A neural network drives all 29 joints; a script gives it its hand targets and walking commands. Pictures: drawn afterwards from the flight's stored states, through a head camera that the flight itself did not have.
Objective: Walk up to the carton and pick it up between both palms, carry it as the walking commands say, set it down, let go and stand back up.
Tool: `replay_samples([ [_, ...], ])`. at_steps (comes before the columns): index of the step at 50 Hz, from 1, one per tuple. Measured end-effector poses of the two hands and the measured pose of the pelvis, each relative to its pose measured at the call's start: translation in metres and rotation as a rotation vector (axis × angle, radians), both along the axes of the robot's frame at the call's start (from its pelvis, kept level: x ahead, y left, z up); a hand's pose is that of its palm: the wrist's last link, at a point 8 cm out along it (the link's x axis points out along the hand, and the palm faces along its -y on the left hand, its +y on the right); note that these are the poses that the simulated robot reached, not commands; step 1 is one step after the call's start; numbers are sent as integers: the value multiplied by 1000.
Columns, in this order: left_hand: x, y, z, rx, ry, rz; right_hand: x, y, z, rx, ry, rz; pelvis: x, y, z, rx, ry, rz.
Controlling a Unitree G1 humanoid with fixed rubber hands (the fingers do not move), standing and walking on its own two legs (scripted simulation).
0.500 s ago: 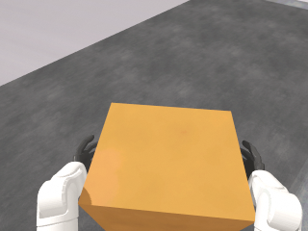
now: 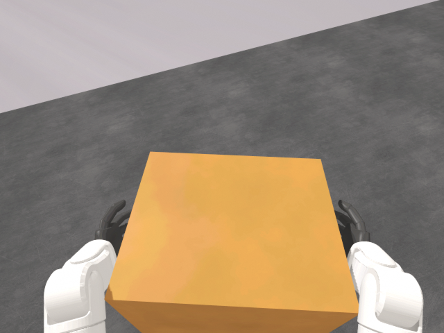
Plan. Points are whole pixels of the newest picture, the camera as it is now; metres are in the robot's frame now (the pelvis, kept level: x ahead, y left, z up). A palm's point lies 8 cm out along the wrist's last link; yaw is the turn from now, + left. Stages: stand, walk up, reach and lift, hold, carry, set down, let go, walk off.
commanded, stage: carry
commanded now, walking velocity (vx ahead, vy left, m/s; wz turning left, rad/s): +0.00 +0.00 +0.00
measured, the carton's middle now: (230, 256) +0.27 +0.00 -0.01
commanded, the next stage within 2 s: none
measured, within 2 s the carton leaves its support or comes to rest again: neither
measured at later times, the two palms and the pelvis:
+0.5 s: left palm (297, 140) +0.47 -0.13 +0.09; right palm out of the picture +0.51 -0.52 +0.10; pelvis +0.23 -0.34 +0.03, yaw +3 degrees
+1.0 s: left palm (406, 101) +0.56 -0.36 +0.11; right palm out of the picture +0.59 -0.75 +0.11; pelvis +0.31 -0.56 +0.05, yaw +4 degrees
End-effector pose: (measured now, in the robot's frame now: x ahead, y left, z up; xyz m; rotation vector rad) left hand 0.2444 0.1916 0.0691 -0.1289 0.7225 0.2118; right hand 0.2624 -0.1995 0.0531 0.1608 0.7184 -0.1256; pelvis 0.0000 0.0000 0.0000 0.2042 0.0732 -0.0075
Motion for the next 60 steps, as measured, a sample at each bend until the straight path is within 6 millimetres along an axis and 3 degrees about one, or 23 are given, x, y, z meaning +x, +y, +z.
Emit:
replay_samples([
  [2, 30, -26, 0, 52, -39, -47, 25, -25, -6, 51, -59, -39, 18, -18, -12, -32, 1, -49],
  [5, 69, -71, 18, 123, -47, -71, 48, -67, -25, 119, -57, -66, 55, -53, -11, -17, -17, -41],
  [9, 114, -131, 43, 137, -127, -61, 105, -126, -5, 135, -162, -50, 110, -120, -14, -33, -44, 14],
  [11, 134, -162, 32, 120, -168, -39, 139, -159, -3, 102, -210, -18, 134, -159, -28, -10, -60, 34],
  [13, 149, -189, 18, 84, -136, 0, 164, -186, -8, 77, -175, 12, 153, -188, -27, -8, -68, 54],
  [17, 166, -227, 11, 58, 18, 68, 191, -223, -18, 64, -15, 65, 184, -238, -1, -43, -57, 87],
  [19, 175, -245, 16, 36, 42, 88, 207, -241, -4, 42, 4, 87, 195, -263, 14, -75, -49, 101],
  [22, 195, -282, 18, -39, 50, 79, 229, -280, 32, -35, 7, 84, 211, -306, 37, -85, -48, 81],
  [24, 215, -311, 20, -48, 2, 32, 242, -309, 49, -65, -45, 55, 223, -327, 35, -128, -81, 56],
  [29, 259, -373, 33, -25, -62, -14, 267, -372, 59, -60, -102, 21, 266, -390, 27, -150, -104, 30],
  [34, 306, -454, 34, 14, -29, -55, 299, -453, 42, -43, -73, -8, 299, -454, 22, -150, -73, 15],
  [40, 320, -502, 47, 84, 63, -23, 321, -500, 27, 15, 14, 31, 314, -502, 41, -111, -16, 54],
  [46, 321, -534, 47, 60, 70, -2, 334, -532, 39, -13, 20, 58, 316, -541, 53, -106, 20, 81],
  [53, 315, -565, 44, 5, 27, -3, 328, -564, 59, -74, -22, 61, 310, -574, 53, -113, 1, 75],
  [60, 289, -573, 41, -9, 3, 18, 309, -571, 62, -87, -46, 80, 291, -589, 45, -151, -34, 93],
])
